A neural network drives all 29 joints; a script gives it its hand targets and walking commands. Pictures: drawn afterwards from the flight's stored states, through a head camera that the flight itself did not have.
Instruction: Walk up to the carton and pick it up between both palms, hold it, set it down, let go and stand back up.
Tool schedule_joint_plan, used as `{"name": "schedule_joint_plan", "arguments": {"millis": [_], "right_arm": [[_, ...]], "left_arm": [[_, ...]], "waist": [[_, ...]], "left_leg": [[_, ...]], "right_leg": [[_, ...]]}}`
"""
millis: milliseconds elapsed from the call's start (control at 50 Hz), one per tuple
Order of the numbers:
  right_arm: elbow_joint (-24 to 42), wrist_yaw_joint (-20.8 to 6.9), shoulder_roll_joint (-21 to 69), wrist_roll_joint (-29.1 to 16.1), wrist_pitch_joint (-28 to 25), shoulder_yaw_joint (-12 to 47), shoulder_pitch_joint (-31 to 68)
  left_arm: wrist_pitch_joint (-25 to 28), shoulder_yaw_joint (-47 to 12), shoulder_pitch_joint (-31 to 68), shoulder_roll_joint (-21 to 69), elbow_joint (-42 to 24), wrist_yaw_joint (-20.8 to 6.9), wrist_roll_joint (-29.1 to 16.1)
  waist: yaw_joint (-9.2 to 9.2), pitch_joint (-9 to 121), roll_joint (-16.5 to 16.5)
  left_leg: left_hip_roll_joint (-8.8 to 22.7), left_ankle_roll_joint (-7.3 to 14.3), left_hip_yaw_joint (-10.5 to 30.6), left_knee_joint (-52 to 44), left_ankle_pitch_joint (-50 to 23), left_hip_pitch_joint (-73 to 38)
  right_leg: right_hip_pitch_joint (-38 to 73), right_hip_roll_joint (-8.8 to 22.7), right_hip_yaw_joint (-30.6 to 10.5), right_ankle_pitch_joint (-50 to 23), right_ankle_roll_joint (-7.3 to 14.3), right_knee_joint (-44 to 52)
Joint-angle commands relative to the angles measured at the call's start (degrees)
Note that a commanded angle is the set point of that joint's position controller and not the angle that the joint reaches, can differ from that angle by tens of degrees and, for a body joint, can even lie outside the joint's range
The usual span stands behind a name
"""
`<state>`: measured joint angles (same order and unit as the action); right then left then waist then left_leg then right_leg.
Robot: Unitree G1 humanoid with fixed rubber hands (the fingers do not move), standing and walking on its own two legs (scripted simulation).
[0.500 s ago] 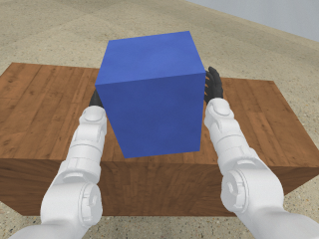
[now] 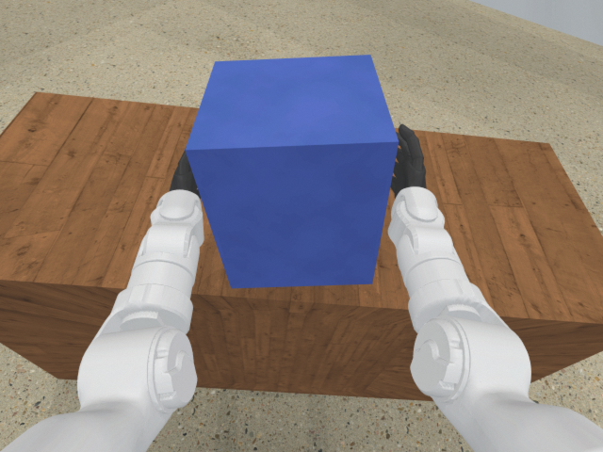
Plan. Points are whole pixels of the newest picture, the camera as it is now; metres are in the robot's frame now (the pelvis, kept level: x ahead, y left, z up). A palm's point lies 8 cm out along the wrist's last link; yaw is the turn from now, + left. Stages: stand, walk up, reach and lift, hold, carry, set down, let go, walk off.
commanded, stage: set down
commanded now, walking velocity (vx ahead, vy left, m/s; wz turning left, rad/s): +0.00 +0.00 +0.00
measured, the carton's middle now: (297, 177) +0.45 +0.02 +0.10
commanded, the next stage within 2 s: none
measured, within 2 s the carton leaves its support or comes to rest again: neither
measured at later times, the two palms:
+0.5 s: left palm (195, 204) +0.44 +0.17 +0.03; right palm (393, 190) +0.46 -0.12 +0.07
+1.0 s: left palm (199, 214) +0.44 +0.17 +0.01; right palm (389, 204) +0.46 -0.13 +0.05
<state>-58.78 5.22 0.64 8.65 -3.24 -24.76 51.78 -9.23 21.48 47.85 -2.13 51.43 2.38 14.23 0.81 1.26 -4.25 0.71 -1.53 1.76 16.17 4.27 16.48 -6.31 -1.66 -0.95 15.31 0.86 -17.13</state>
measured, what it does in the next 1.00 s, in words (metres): stands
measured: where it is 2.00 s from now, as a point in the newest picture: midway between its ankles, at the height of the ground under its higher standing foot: outside the picture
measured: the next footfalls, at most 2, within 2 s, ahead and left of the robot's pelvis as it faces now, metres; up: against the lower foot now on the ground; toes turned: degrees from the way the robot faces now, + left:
none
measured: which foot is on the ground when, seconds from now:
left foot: down 0.00-1.00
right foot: down 0.00-1.00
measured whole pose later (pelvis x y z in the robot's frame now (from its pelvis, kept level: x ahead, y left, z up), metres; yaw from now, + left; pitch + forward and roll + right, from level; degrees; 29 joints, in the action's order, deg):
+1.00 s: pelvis +0.01 +0.00 -0.01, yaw -1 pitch +26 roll +0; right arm -60.5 3.7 1.6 15.2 -15.4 -30.4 51.7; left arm 8.6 22.8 49.1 -2.1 60.2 5.0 14.2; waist 0.8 12.7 -3.7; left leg 1.8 -1.6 1.7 16.3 1.2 40.5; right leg -31.1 -2.7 -0.9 13.0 1.7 -18.4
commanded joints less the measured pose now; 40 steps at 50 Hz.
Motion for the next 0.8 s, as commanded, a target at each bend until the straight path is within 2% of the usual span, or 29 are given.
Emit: {"name": "schedule_joint_plan", "arguments": {"millis": [0, 20, 100, 140, 160, 240, 260, 280, 300, 320, 340, 360, 380, 400, 420, 460, 480, 520, 540, 560, 580, 620, 640, 660, 680, 700, 720, 760, 780], "right_arm": [[5.44, -10.69, 35.14, 14.35, -7.89, 7.1, 40.15], [6.05, -10.74, 34.88, 14.8, -8.14, 7.74, 39.42], [1.99, -10.59, 33.01, 15.26, -8.12, 4.7, 37.35], [1.07, -10.75, 32.65, 15.66, -8.2, 4.34, 37.12], [1.74, -10.73, 33.06, 15.48, -8.44, 5.63, 36.58], [1.26, -10.72, 34.01, 15.83, -9.45, 4.94, 37.53], [1.1, -10.88, 34.46, 15.95, -9.91, 5.88, 36.13], [0.24, -10.91, 34.46, 17.57, -10.1, 4.2, 35.84], [1.76, -11.13, 35.91, 17.44, -10.52, 5.43, 36.96], [-0.76, -10.92, 35.69, 17.53, -10.66, 5.68, 33.9], [1.17, -10.78, 37.39, 17.98, -11.26, 6.38, 35.06], [0.09, -10.75, 37.9, 18.28, -12.15, 6.43, 35.1], [-0.37, -10.98, 38.69, 18.71, -12.96, 5.24, 35.12], [-1.85, -11.06, 37.96, 19.19, -12.51, 4.15, 35.25], [-0.48, -11.12, 38.81, 17.54, -13.48, 7.54, 33.87], [-3.29, -11.08, 37.74, 18.77, -13.09, 5.25, 33.5], [-3.41, -10.91, 38.51, 19.29, -13.63, 5.14, 32.09], [-4.7, -10.75, 38.88, 18.65, -13.93, 6.68, 32.04], [-5.7, -11.11, 37.15, 20.13, -13.26, 4.49, 33.24], [-6.53, -11.27, 38.12, 18.83, -13.71, 5.32, 32.49], [-7.42, -11.67, 36.97, 18.99, -13.37, 3.69, 31.67], [-6.07, -11.62, 38.28, 17.69, -15.01, 7.31, 31.17], [-6.6, -11.76, 36.68, 18.89, -14.39, 5.17, 32.11], [-6.34, -11.93, 36.25, 18.0, -14.72, 6.07, 32.29], [-6.57, -11.75, 35.41, 18.7, -14.07, 5.14, 32.53], [-5.12, -11.89, 35.11, 17.52, -14.27, 6.1, 32.62], [-6.46, -12.03, 35.13, 18.24, -13.75, 6.59, 33.31], [-7.0, -11.93, 34.59, 18.55, -14.15, 5.61, 32.25], [-6.47, -12.13, 36.1, 17.46, -14.1, 8.16, 32.83]], "left_arm": [[12.07, -5.82, 51.71, 26.94, -8.46, -6.21, 1.43], [12.42, -5.52, 49.39, 26.46, -6.24, -6.24, 2.16], [12.14, -6.72, 49.37, 25.93, -4.87, -6.61, 1.96], [11.86, -7.01, 49.44, 27.23, -5.53, -6.49, 1.87], [11.77, -6.17, 47.1, 27.01, -4.53, -6.61, 1.61], [12.87, -7.02, 49.06, 27.91, -3.41, -6.48, 1.55], [13.51, -6.82, 46.65, 27.76, -2.87, -6.33, 0.99], [14.0, -7.74, 48.81, 28.67, -3.08, -6.37, 0.82], [14.53, -5.52, 47.75, 28.25, -2.37, -6.07, 1.4], [15.21, -7.4, 47.54, 28.48, -2.32, -5.74, 1.06], [16.21, -6.81, 47.04, 28.73, -1.27, -5.85, 0.84], [17.07, -9.05, 48.13, 30.34, -2.88, -5.58, -0.11], [18.02, -8.46, 49.08, 30.19, -1.51, -5.26, -0.14], [18.59, -7.69, 50.96, 28.74, -1.45, -5.01, 0.44], [18.99, -7.39, 46.59, 29.74, 0.2, -5.18, 1.1], [19.64, -8.14, 48.89, 29.17, 0.69, -5.23, 0.78], [20.62, -8.06, 47.89, 29.52, 0.73, -5.24, 1.2], [21.52, -7.94, 47.89, 30.03, 1.4, -5.69, 1.11], [21.31, -7.7, 50.3, 29.66, 2.28, -5.6, 1.74], [21.7, -7.99, 49.37, 30.79, 0.9, -5.06, 1.41], [21.58, -8.82, 50.84, 30.88, 0.71, -4.52, 1.89], [23.32, -8.89, 47.35, 31.37, 2.1, -4.26, 0.53], [23.14, -8.48, 49.85, 30.01, 2.24, -4.24, 1.47], [23.16, -9.04, 46.92, 30.35, 3.55, -4.4, 0.82], [23.19, -7.67, 48.72, 27.87, 4.81, -4.84, 1.55], [23.16, -7.82, 46.78, 27.55, 5.72, -5.04, 1.34], [23.38, -7.77, 47.71, 28.45, 5.95, -5.03, 1.3], [23.64, -8.44, 47.22, 27.67, 5.55, -5.21, 1.47], [23.7, -7.2, 45.8, 28.63, 5.62, -5.29, 1.9]], "waist": [[7.97, 52.83, 4.51], [7.67, 52.33, 4.22], [5.69, 50.47, 6.16], [6.13, 48.28, 6.57], [7.32, 48.82, 6.47], [5.68, 50.06, 7.13], [6.82, 53.13, 7.35], [5.08, 54.18, 7.89], [8.17, 55.18, 6.68], [6.23, 55.82, 7.28], [7.13, 58.27, 6.34], [6.04, 60.25, 7.79], [6.68, 61.28, 6.96], [7.04, 61.55, 7.3], [8.09, 63.32, 6.77], [5.92, 60.88, 8.82], [6.34, 64.5, 7.34], [5.96, 61.94, 7.68], [5.78, 61.16, 8.98], [7.64, 63.15, 8.95], [6.45, 62.46, 10.48], [8.45, 67.06, 8.39], [6.58, 65.9, 9.35], [7.32, 64.96, 10.05], [7.17, 64.54, 8.08], [7.13, 63.08, 7.05], [6.38, 61.99, 7.67], [6.51, 63.1, 7.46], [7.6, 60.26, 7.49]], "left_leg": [[2.66, 0.41, -9.13, 8.84, -37.12, -32.83], [2.56, 0.75, -9.03, 8.28, -37.28, -32.42], [3.14, 0.56, -8.36, 9.03, -37.49, -34.68], [4.26, 0.21, -7.3, 10.47, -42.04, -39.67], [4.5, 0.19, -7.62, 11.03, -43.34, -40.09], [4.05, 0.08, -6.78, 12.2, -46.76, -39.62], [4.19, -0.02, -7.15, 13.49, -47.73, -40.96], [4.84, -0.03, -6.16, 13.95, -48.77, -43.16], [4.56, -0.36, -8.03, 13.97, -47.71, -39.15], [4.7, -0.22, -6.83, 14.3, -50.14, -40.76], [4.48, -0.05, -6.99, 14.48, -49.43, -38.73], [4.95, -0.34, -6.22, 16.11, -53.28, -40.81], [5.21, -0.67, -7.41, 16.94, -53.34, -39.07], [4.74, -0.44, -8.16, 16.27, -50.29, -36.21], [4.38, -0.63, -7.75, 16.58, -52.97, -35.01], [5.48, 0.23, -6.39, 16.06, -51.87, -39.45], [4.74, -0.35, -7.83, 16.52, -51.65, -35.02], [5.04, 0.71, -6.34, 15.61, -50.75, -36.24], [5.51, 0.65, -5.73, 15.26, -51.32, -37.71], [5.71, -0.14, -7.36, 16.4, -51.82, -37.37], [6.1, -0.93, -6.73, 16.68, -51.81, -39.22], [5.53, -1.06, -7.43, 18.14, -52.72, -35.24], [5.74, -0.58, -6.89, 17.26, -51.22, -34.79], [5.97, -0.46, -6.33, 17.66, -53.77, -35.47], [5.12, -0.2, -7.13, 16.88, -48.99, -30.98], [5.2, 0.25, -6.65, 16.29, -48.04, -30.36], [5.44, 0.93, -5.89, 15.38, -48.62, -34.07], [5.33, 0.35, -6.67, 16.31, -47.3, -31.85], [5.29, 1.08, -5.75, 15.85, -48.94, -33.93]], "right_leg": [[-15.87, 2.62, 5.24, -35.93, -5.6, 0.23], [-15.03, 2.35, 5.66, -37.64, -6.83, -1.19], [-19.58, 2.86, 5.87, -34.26, -5.51, 0.22], [-26.33, 2.56, 7.0, -29.06, -4.42, 1.61], [-27.34, 2.73, 6.58, -29.98, -3.66, 2.19], [-27.76, 3.16, 7.07, -34.94, -4.8, 0.31], [-30.13, 3.39, 6.37, -35.31, -3.12, 1.6], [-34.98, 3.44, 7.08, -32.36, -3.06, 2.02], [-31.98, 3.65, 5.63, -34.38, -1.57, 2.16], [-33.06, 3.51, 6.79, -37.45, -2.79, 1.07], [-31.6, 3.67, 6.08, -38.65, -2.64, 1.14], [-35.97, 3.69, 6.42, -38.4, -2.33, 0.69], [-37.25, 3.26, 5.48, -35.51, 0.13, 2.22], [-35.24, 3.36, 5.39, -34.85, 0.53, 2.27], [-31.03, 2.92, 5.94, -42.4, -1.5, -0.72], [-38.96, 3.63, 6.43, -33.58, -1.37, 0.84], [-32.99, 3.45, 5.89, -39.47, -0.62, 0.31], [-34.68, 3.63, 6.7, -40.64, -3.5, -1.94], [-39.32, 3.23, 7.01, -33.35, -2.81, -1.27], [-40.7, 3.0, 6.6, -30.9, -0.44, 0.99], [-42.38, 2.19, 7.21, -26.47, 0.14, 1.35], [-39.89, 2.31, 5.95, -34.38, 0.65, 0.97], [-40.5, 2.28, 6.67, -31.29, 0.08, 0.31], [-43.53, 2.72, 6.23, -32.85, 0.49, 0.76], [-37.5, 3.09, 5.6, -32.79, -0.17, -0.01], [-35.04, 3.07, 5.49, -36.46, -1.43, -1.21], [-39.38, 2.65, 6.81, -33.1, -2.74, -2.26], [-37.83, 3.26, 5.88, -33.24, -0.33, -0.15], [-39.88, 3.02, 6.41, -33.96, -2.95, -2.75]]}}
